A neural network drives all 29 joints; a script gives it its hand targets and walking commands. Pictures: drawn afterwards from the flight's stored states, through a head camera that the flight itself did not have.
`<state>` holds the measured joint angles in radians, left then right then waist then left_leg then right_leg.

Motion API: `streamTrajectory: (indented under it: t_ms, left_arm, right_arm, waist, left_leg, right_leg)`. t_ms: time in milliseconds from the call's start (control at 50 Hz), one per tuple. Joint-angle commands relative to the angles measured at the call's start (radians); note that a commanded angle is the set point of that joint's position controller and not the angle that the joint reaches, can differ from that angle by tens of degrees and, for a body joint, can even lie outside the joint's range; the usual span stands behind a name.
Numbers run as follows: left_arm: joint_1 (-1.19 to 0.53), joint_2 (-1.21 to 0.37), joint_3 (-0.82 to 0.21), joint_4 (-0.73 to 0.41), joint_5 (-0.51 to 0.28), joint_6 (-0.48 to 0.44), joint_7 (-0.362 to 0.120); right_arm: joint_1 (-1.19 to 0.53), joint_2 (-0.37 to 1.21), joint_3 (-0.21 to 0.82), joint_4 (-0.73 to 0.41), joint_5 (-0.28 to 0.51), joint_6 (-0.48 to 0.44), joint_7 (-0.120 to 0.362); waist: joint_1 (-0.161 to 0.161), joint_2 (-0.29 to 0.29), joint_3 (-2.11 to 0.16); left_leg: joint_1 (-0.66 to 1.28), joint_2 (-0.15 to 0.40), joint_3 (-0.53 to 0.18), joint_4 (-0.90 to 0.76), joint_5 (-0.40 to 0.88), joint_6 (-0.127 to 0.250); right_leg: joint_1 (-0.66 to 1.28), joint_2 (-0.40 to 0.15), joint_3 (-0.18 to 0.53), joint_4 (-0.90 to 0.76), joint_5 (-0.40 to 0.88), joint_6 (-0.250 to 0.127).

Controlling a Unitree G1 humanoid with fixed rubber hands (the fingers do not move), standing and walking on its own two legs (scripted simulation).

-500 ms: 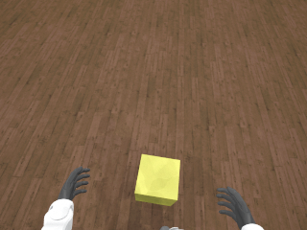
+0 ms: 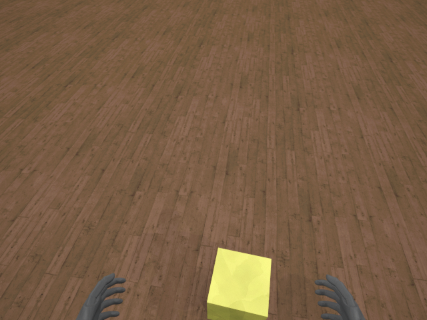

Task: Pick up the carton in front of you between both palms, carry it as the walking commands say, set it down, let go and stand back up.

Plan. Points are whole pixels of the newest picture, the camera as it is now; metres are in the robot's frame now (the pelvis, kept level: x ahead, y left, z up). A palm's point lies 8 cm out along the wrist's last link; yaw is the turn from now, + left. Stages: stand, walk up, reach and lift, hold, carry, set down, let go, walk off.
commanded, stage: let go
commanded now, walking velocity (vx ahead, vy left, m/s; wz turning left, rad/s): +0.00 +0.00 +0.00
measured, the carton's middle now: (238, 289) +0.38 -0.09 -0.65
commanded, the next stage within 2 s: stand in 0.12 s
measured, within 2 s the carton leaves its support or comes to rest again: neither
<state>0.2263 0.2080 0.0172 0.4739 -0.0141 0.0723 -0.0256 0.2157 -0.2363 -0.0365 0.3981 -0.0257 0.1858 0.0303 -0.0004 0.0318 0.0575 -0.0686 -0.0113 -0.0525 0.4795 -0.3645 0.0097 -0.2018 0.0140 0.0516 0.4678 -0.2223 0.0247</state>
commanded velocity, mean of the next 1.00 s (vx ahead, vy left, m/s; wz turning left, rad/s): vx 0.00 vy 0.00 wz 0.00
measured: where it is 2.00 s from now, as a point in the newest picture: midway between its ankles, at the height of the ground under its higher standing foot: outside the picture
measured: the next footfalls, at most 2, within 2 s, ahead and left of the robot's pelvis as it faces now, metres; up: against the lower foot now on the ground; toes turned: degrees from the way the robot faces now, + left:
none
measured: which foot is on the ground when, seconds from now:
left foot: down 0.00-1.00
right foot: down 0.00-1.00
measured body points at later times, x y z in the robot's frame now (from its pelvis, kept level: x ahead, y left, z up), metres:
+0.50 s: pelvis +0.01 -0.02 +0.00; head +0.02 -0.05 +0.44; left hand +0.12 +0.28 -0.09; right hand +0.15 -0.31 -0.12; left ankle -0.06 +0.11 -0.74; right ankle +0.02 -0.14 -0.74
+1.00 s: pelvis +0.00 -0.03 +0.00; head +0.01 -0.05 +0.45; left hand +0.11 +0.28 -0.10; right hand +0.13 -0.32 -0.12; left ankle -0.06 +0.11 -0.74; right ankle +0.02 -0.14 -0.74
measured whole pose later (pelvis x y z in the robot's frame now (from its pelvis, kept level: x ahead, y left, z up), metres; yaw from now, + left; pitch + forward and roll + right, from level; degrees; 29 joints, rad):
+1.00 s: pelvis +0.00 -0.03 +0.00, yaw +2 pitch -2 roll +0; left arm 0.13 0.33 0.04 0.91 0.03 0.00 0.01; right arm 0.21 -0.37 -0.01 0.83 -0.04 0.00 -0.03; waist 0.01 0.05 0.02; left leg -0.07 0.00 -0.10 0.43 -0.34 -0.03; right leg -0.22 0.02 0.00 0.48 -0.24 -0.02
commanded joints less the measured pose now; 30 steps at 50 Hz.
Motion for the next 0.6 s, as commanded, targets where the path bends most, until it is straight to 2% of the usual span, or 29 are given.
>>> streamTrajectory:
  t_ms: [0,100,120,140,180,200,240,380,580]
  left_arm:
    - [-0.037,0.09,0.032,-0.086,0.004,-0.007,0.006]
    - [-0.036,0.095,0.043,-0.079,0.008,0.006,-0.002]
    - [-0.023,0.223,0.085,0.058,0.056,-0.015,0.031]
    - [-0.014,0.238,0.084,0.064,0.069,-0.028,0.043]
    - [-0.05,0.225,0.081,0.083,0.074,-0.047,0.044]
    - [-0.064,0.218,0.079,0.092,0.071,-0.053,0.043]
    - [-0.08,0.215,0.075,0.119,0.066,-0.064,0.035]
    - [-0.068,0.245,0.073,0.202,0.055,-0.076,0.042]
    - [-0.075,0.278,0.065,0.287,0.048,-0.08,0.051]
  right_arm:
    - [-0.026,-0.103,-0.027,-0.096,0.001,0.002,-0.009]
    - [-0.037,-0.096,-0.024,-0.112,0.004,0.017,-0.015]
    - [-0.073,-0.196,-0.052,0.033,-0.006,-0.055,-0.051]
    - [-0.04,-0.183,-0.051,0.044,-0.016,-0.091,-0.059]
    - [-0.035,-0.175,-0.041,0.076,-0.028,-0.133,-0.054]
    - [-0.038,-0.175,-0.04,0.089,-0.029,-0.146,-0.051]
    - [-0.038,-0.184,-0.039,0.117,-0.026,-0.164,-0.043]
    - [-0.012,-0.22,-0.037,0.201,-0.022,-0.185,-0.055]
    - [-0.001,-0.245,-0.025,0.282,-0.015,-0.188,-0.065]
  waist:
    - [-0.006,0.016,-0.056]
    - [0.001,-0.007,-0.051]
    - [0.031,0.064,-0.027]
    - [0.016,0.04,-0.05]
    - [0.011,0.0,-0.031]
    - [0.01,-0.02,-0.031]
    - [0.007,-0.038,-0.061]
    - [0.007,-0.041,-0.115]
    - [0.009,-0.028,-0.11]
  left_leg:
    - [-0.209,-0.007,0.026,-0.098,0.407,-0.038]
    - [-0.24,-0.015,0.04,-0.104,0.306,-0.021]
    - [-0.256,0.021,0.018,-0.057,0.137,-0.041]
    - [-0.21,0.025,0.001,-0.055,0.056,-0.036]
    - [-0.212,0.034,-0.035,-0.068,-0.057,-0.022]
    - [-0.204,0.035,-0.041,-0.062,-0.058,-0.017]
    - [-0.174,0.04,-0.045,-0.046,0.012,-0.012]
    - [-0.115,0.056,-0.051,-0.025,0.256,-0.016]
    - [-0.096,0.069,-0.059,-0.031,0.348,-0.019]
  right_leg:
    - [0.198,0.077,-0.067,0.008,0.204,-0.002]
    - [0.229,0.068,-0.067,0.005,0.198,0.0]
    - [0.069,-0.049,-0.018,0.013,0.155,-0.005]
    - [0.032,-0.057,0.008,-0.004,0.066,-0.014]
    - [-0.046,-0.055,0.028,-0.039,-0.1,-0.021]
    - [-0.062,-0.054,0.034,-0.047,-0.122,-0.023]
    - [-0.06,-0.058,0.04,-0.042,-0.081,-0.029]
    - [0.008,-0.072,0.032,0.01,0.193,-0.042]
    - [0.058,-0.088,0.036,0.009,0.289,-0.055]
